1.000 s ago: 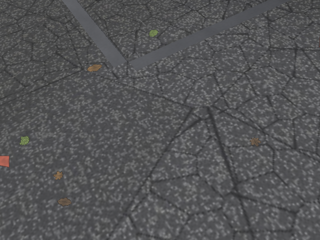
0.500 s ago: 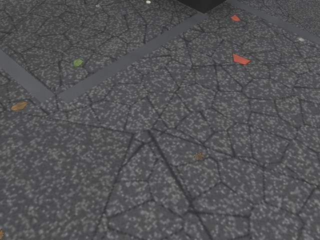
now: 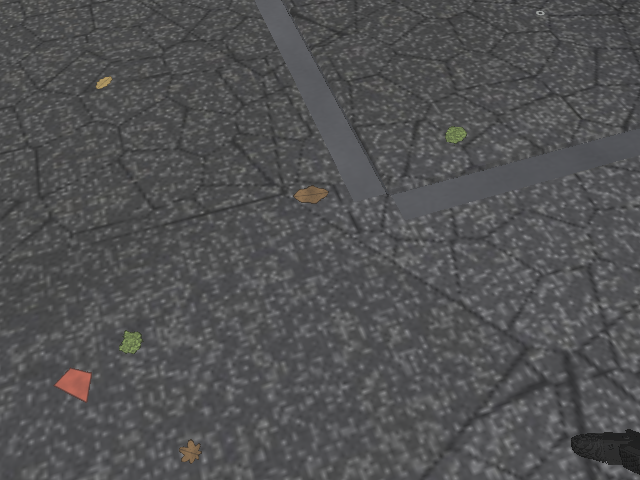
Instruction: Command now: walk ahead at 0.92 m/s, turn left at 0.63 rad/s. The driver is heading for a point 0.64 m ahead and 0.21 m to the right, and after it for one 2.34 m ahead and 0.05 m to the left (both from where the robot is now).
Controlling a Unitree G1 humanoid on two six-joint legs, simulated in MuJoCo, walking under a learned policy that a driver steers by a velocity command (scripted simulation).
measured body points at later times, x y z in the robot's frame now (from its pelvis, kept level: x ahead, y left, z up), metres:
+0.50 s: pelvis +0.46 +0.01 +0.01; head +0.48 +0.01 +0.46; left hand +0.58 +0.27 -0.11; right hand +0.48 -0.27 -0.11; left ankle +0.23 +0.11 -0.54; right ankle +0.55 -0.02 -0.69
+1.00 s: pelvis +0.96 -0.01 +0.03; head +1.00 -0.02 +0.48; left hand +1.08 +0.25 -0.08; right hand +1.00 -0.30 -0.09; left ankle +1.04 +0.03 -0.69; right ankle +0.76 -0.09 -0.55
